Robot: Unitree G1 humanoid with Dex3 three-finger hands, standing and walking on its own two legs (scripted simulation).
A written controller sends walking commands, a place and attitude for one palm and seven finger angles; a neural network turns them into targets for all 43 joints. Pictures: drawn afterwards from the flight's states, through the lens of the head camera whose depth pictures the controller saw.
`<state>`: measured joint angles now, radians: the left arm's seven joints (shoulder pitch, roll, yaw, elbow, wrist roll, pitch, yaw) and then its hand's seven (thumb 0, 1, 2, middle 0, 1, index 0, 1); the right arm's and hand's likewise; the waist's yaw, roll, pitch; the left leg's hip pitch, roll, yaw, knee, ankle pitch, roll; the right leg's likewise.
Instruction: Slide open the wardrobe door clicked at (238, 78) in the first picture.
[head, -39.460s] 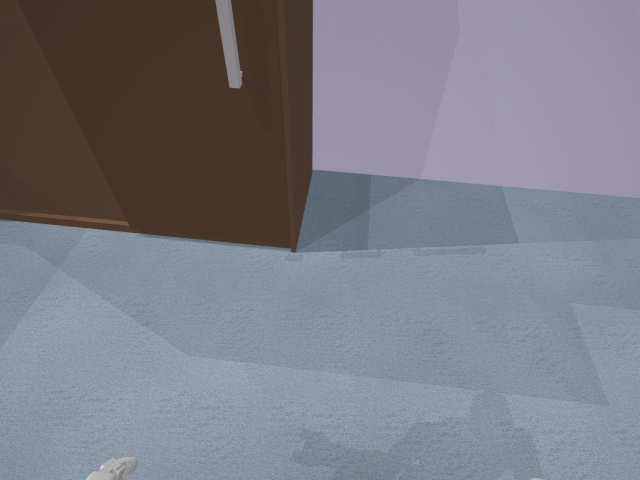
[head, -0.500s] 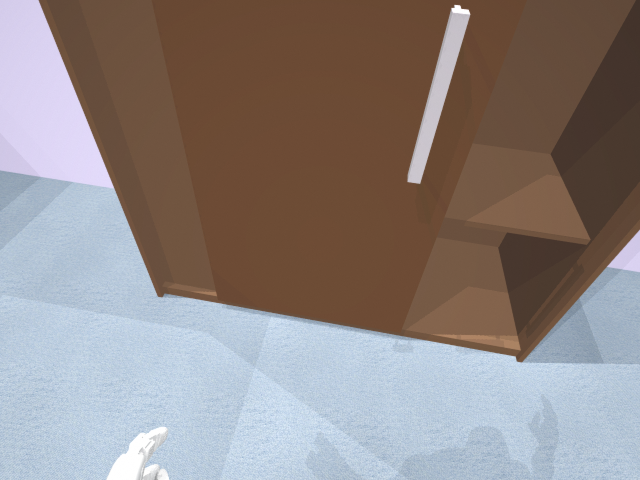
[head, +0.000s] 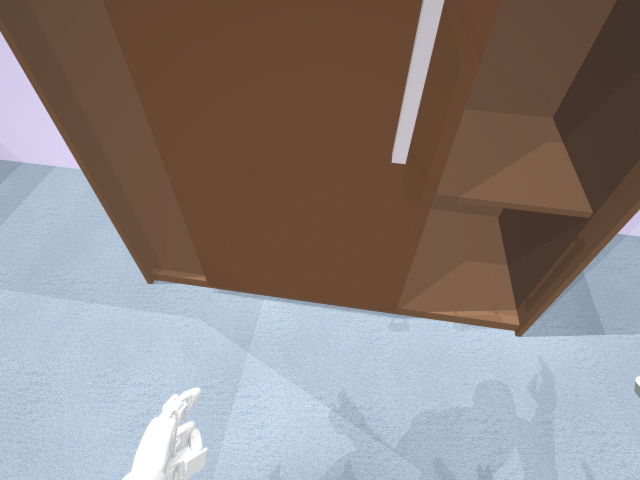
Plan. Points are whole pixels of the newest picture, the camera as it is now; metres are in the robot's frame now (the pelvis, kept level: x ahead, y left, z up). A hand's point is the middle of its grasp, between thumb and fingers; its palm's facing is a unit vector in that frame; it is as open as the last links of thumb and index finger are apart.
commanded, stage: stop stepping back and stand still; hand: right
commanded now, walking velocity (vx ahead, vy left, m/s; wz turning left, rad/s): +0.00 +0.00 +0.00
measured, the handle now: (415, 74) +0.73 -0.14 +0.14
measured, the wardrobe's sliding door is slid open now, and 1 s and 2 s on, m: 0.42 0.42 0.42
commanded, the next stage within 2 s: let the arm hang, fingers relaxed in 0.18 s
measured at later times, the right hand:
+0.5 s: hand out of the picture +0.11 -0.23 -0.11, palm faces -0.01 +0.94 -0.34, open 7.4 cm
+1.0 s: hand out of the picture -0.04 -0.22 -0.17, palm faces +0.01 +0.97 -0.25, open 7.3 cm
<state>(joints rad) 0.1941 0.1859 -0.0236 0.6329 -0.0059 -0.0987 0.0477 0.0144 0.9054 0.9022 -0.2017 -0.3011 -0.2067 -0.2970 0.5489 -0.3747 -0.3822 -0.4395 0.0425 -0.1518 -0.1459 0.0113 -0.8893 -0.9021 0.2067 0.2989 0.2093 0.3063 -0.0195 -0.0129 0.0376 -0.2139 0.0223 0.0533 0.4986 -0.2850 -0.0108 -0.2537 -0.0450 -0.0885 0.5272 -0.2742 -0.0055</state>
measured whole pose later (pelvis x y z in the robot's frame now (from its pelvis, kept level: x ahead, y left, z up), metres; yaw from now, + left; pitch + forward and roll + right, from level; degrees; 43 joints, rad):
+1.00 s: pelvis -0.03 -0.02 +0.00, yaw -1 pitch +0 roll +0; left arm 0.28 0.17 0.00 1.05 0.03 0.03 0.00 0.01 0.91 0.90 -0.20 -0.30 -0.20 -0.30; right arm 0.29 -0.20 -0.01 1.08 -0.02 0.02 -0.02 0.00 -0.91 -0.90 0.20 0.30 0.20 0.30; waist 0.01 -0.03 0.04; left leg -0.25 0.06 0.06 0.47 -0.22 -0.03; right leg -0.29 -0.01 -0.08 0.49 -0.20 -0.04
